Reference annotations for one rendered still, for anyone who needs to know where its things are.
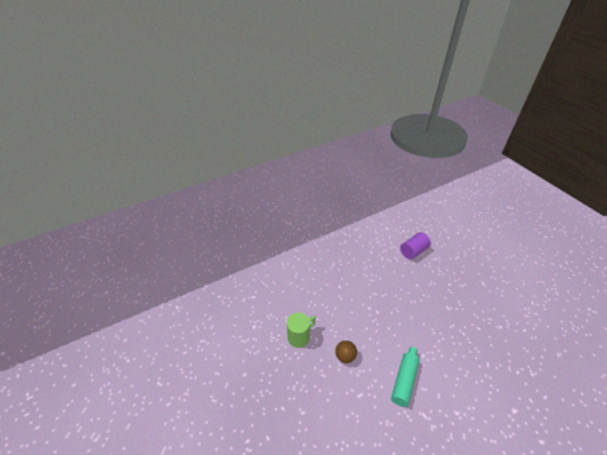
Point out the coat stand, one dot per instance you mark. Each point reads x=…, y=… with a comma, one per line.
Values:
x=430, y=135

